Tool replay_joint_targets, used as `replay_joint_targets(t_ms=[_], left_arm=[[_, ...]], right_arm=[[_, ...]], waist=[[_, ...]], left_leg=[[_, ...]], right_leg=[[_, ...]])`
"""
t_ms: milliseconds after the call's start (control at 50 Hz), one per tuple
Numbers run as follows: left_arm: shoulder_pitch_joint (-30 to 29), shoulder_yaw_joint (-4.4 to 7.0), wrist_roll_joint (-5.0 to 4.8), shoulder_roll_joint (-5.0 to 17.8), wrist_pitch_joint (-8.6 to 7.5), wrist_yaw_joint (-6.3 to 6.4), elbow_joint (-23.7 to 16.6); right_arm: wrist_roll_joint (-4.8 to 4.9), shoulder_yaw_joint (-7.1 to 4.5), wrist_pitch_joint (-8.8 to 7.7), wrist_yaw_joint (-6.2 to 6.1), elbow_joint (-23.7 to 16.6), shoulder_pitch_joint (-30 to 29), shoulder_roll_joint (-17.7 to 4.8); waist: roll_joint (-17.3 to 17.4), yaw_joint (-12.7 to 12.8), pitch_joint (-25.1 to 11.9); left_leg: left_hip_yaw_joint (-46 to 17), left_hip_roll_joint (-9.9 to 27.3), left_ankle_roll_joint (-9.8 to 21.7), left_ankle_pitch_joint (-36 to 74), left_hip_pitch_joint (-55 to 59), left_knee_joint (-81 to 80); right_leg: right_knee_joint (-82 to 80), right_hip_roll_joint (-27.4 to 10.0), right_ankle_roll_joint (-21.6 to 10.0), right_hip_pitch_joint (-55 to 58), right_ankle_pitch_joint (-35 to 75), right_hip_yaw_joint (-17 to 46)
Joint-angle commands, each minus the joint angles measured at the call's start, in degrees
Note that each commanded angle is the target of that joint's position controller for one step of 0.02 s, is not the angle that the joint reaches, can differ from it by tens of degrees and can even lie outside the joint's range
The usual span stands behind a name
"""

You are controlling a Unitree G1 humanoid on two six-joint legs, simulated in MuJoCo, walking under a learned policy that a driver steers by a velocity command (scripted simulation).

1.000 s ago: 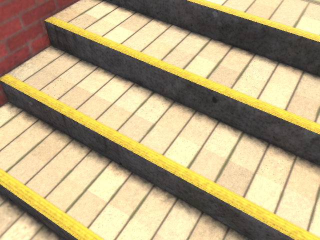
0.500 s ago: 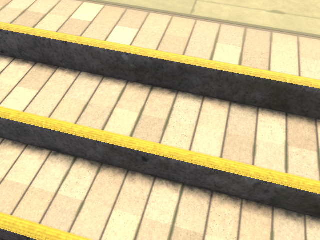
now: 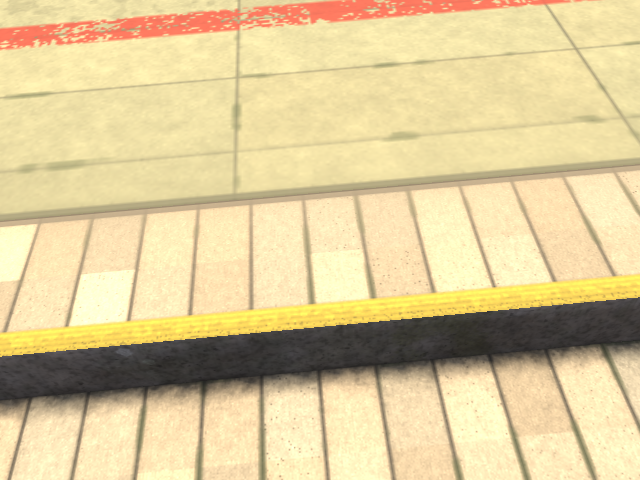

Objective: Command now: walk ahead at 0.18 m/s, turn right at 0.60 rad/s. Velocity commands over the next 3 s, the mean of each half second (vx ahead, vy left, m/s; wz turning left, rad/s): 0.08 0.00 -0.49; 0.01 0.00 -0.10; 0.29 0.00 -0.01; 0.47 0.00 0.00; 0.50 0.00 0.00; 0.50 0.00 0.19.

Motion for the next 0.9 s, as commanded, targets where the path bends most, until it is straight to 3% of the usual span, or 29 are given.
replay_joint_targets(t_ms=[20,60,80,100,140,180,240,300,340,360,380,400,420,440,460,500,560,600,620,640,660,680,700,720,740,780,820,880,900], left_arm=[[0.0,-2.06,1.80,-6.3,1.24,2.35,-5.9],[-4.3,-3.33,0.49,-6.5,1.46,1.42,-8.1],[-6.9,-3.68,-1.06,-5.8,1.56,-0.21,-8.9],[-8.8,-3.65,-1.52,-3.9,1.48,-1.20,-9.2],[-6.4,-2.23,-0.79,0.7,1.07,-2.26,-7.7],[-7.6,-1.22,-0.61,3.6,0.79,-1.88,-8.5],[-14.5,-1.57,-0.65,3.4,1.11,-0.59,-11.4],[-10.7,-1.90,-0.25,2.2,1.63,1.71,-11.3],[-8.5,0.07,-1.18,5.7,0.32,4.42,-10.6],[-6.9,1.99,-0.47,12.0,-0.35,6.49,-11.8],[-2.8,3.40,-1.39,17.0,-0.28,7.03,-12.1],[2.2,3.42,-0.07,13.6,-0.76,6.31,-9.4],[3.5,3.91,0.30,13.6,-0.82,5.32,-6.9],[-0.4,3.46,-0.84,11.1,-0.22,4.97,-7.7],[-6.2,2.14,-1.88,7.1,0.46,4.76,-9.2],[-12.3,0.19,-1.42,3.3,1.98,4.36,-11.4],[-18.8,-1.43,-1.72,2.1,1.14,3.87,-16.0],[-26.5,-2.03,-2.78,3.4,-0.20,3.72,-19.7],[-24.3,-1.33,-3.32,5.5,-0.27,3.84,-18.5],[-19.4,-0.50,-4.18,6.9,-0.08,3.57,-15.8],[-13.5,-0.30,-4.99,6.7,0.53,2.41,-12.9],[-6.7,-0.57,-5.39,4.7,1.32,0.40,-9.2],[-1.8,-1.09,-4.71,1.7,1.67,-1.33,-7.8],[5.8,-1.11,-3.60,-0.7,1.58,-1.08,-7.6],[-0.7,-0.86,-3.36,1.7,1.52,-0.24,-8.6],[-11.2,0.23,-2.60,3.9,2.28,1.36,-11.4],[-13.3,0.34,-3.19,3.2,2.32,2.04,-11.6],[-14.8,0.50,-3.68,2.0,1.84,2.57,-11.0],[-9.2,-1.18,-0.91,-3.2,2.65,4.53,-9.4]], right_arm=[[1.58,1.72,-2.01,-1.08,2.9,-3.6,9.3],[0.30,-0.48,-2.81,-3.13,4.4,-0.7,4.1],[-1.35,-1.88,-2.43,-2.73,4.1,0.7,0.2],[-2.14,-2.37,-2.25,-2.46,3.5,1.2,-1.7],[-1.95,-2.60,-3.38,-1.70,0.2,-2.3,-4.3],[-1.18,-3.24,-3.62,-1.45,-2.7,-7.3,-8.9],[-0.91,-5.89,-3.57,-1.58,-2.6,-3.9,-14.6],[-0.42,-7.11,-2.93,-0.50,-1.5,0.0,-12.8],[0.44,-6.02,-1.34,0.92,-0.7,3.3,-8.5],[0.26,-4.82,-0.76,1.25,-2.3,8.7,-3.0],[0.99,-3.19,-1.24,0.86,-5.5,10.7,0.6],[1.42,-3.74,-0.65,1.57,-4.7,3.9,-3.0],[0.82,-3.75,0.04,2.63,-4.3,0.2,-3.1],[0.53,-4.95,0.47,2.38,-3.1,0.6,-6.4],[0.32,-5.13,0.27,1.74,-3.3,0.1,-6.8],[0.31,-3.50,0.42,1.29,-3.6,1.8,-3.5],[0.34,-3.95,1.04,2.08,-0.4,9.0,-5.3],[-0.30,-4.31,0.96,2.32,-0.6,11.4,-5.2],[0.12,-3.84,1.10,2.73,-1.0,8.6,-3.1],[1.57,-3.31,1.35,3.43,-1.2,7.5,-1.4],[3.08,-2.96,1.00,3.85,-0.9,7.7,-1.0],[3.57,-2.65,0.38,3.29,0.2,7.9,-1.3],[3.29,-3.41,-0.69,1.91,-0.2,9.9,-5.2],[3.72,-3.58,-1.61,2.48,-3.0,0.6,-9.1],[2.33,-3.85,-1.44,3.58,-3.3,-1.9,-7.4],[2.72,-3.55,-1.55,5.08,-2.3,0.2,-4.4],[3.58,-3.41,-1.53,5.72,-2.3,1.0,-3.5],[2.89,-3.81,-1.63,5.35,-1.0,4.6,-4.4],[0.84,-3.48,0.41,0.29,-0.5,8.9,-3.3]], waist=[[0.4,6.5,-3.0],[0.6,5.9,-4.5],[0.6,4.7,-4.4],[1.4,3.8,-3.6],[3.4,5.5,-2.6],[3.3,7.4,-4.3],[6.0,3.0,-1.2],[5.8,2.3,0.1],[4.0,2.3,-3.3],[-5.8,-0.9,-12.3],[-14.7,0.3,-18.0],[-7.0,5.6,-10.8],[-6.4,7.0,-6.9],[-5.3,5.7,-5.9],[-2.4,3.3,-5.0],[-0.5,-1.0,-4.9],[1.0,-3.9,-5.2],[1.2,-7.2,-4.5],[-2.1,-4.9,-2.0],[-3.4,-3.1,-1.5],[-1.8,-1.3,-0.8],[-1.7,0.6,-0.3],[-0.8,2.1,-5.2],[5.2,10.4,-7.8],[4.3,8.0,-5.6],[4.8,5.1,-0.5],[3.7,3.7,2.0],[3.5,2.2,2.6],[0.6,1.4,-0.9]], left_leg=[[-19.5,14.4,10.3,29.0,13.6,-30.1],[-11.8,11.5,8.2,25.0,15.3,-31.8],[-7.1,10.6,8.4,22.2,14.6,-33.6],[-4.9,9.8,8.1,19.4,14.1,-35.6],[-0.7,10.1,7.7,30.6,10.1,-38.3],[3.9,9.5,6.1,40.1,11.9,-38.7],[2.3,14.9,7.7,46.3,27.8,-35.8],[-2.6,20.5,9.0,44.7,40.3,-29.9],[-2.1,16.6,4.2,38.1,37.9,-20.7],[3.5,10.0,-2.5,21.1,30.4,-8.5],[1.9,2.1,-8.6,-17.2,11.6,2.5],[-6.6,0.9,-10.0,-25.2,0.8,17.6],[-10.5,1.9,-9.1,-23.5,-5.8,31.1],[-12.5,2.8,-8.2,-22.4,-8.0,41.6],[-14.4,3.4,-7.1,-19.5,-6.9,46.0],[-15.0,3.1,-6.7,-12.6,-2.8,49.8],[-14.7,4.0,-10.6,-3.2,5.2,44.0],[-10.8,5.8,-14.4,3.5,19.3,14.7],[-8.2,4.9,-15.3,0.2,21.2,2.2],[-7.4,4.5,-15.4,0.3,22.1,-9.5],[-6.6,3.5,-14.6,7.8,23.4,-21.9],[-7.5,3.4,-12.7,17.7,25.0,-29.7],[-12.1,6.9,-7.6,34.1,29.1,-24.9],[-13.2,7.8,-0.3,42.2,27.4,-20.1],[-12.4,7.6,0.7,33.3,22.7,-20.2],[-13.5,7.3,-0.6,17.8,20.8,-22.9],[-14.7,7.8,-1.6,11.6,22.4,-23.7],[-14.0,7.2,-1.8,9.8,24.5,-24.2],[-13.8,9.0,-2.8,18.6,27.0,-27.8]], right_leg=[[2.1,-9.9,-3.3,-12.3,-11.9,-0.9],[-1.8,-11.8,-2.0,-14.6,-10.2,-3.9],[-3.6,-11.6,-0.3,-13.4,-7.9,-7.2],[-6.5,-11.4,0.5,-13.4,-4.8,-8.3],[-7.4,-11.3,1.9,-4.9,2.1,-10.0],[-17.5,-11.6,2.8,4.8,2.7,-12.6],[-41.1,-12.5,5.3,3.5,-2.3,-11.9],[-62.1,-10.9,5.9,5.0,2.8,-12.1],[-74.0,-5.1,1.0,17.8,17.2,-14.4],[-69.7,-13.2,-9.4,32.5,52.5,-4.5],[-73.8,-27.6,-23.7,48.7,62.5,15.4],[-74.1,-27.8,-19.9,47.0,50.5,16.8],[-72.7,-24.6,-15.2,42.4,43.8,11.1],[-72.6,-24.2,-13.7,37.6,42.4,8.3],[-74.0,-23.9,-13.4,30.3,41.5,6.7],[-76.7,-21.3,-12.7,19.9,33.2,3.8],[-75.6,-17.5,-9.8,13.6,26.9,-1.8],[-72.7,-11.7,-4.3,8.3,28.6,-9.6],[-72.0,-11.8,-4.5,9.8,30.0,-8.7],[-69.7,-13.7,-5.5,14.8,28.9,-5.3],[-68.2,-16.1,-6.7,19.6,24.5,-1.4],[-68.6,-17.7,-6.8,22.6,20.9,2.6],[-64.8,-15.1,-1.9,25.5,18.6,1.4],[-63.6,-9.6,2.8,28.1,13.1,-6.7],[-62.6,-8.1,4.1,28.0,8.6,-9.1],[-62.4,-7.6,4.4,22.1,0.9,-10.4],[-65.5,-8.2,4.8,18.0,-1.8,-8.8],[-66.9,-8.1,4.6,17.7,1.0,-8.2],[-69.6,-10.5,4.1,23.5,7.3,-6.7]])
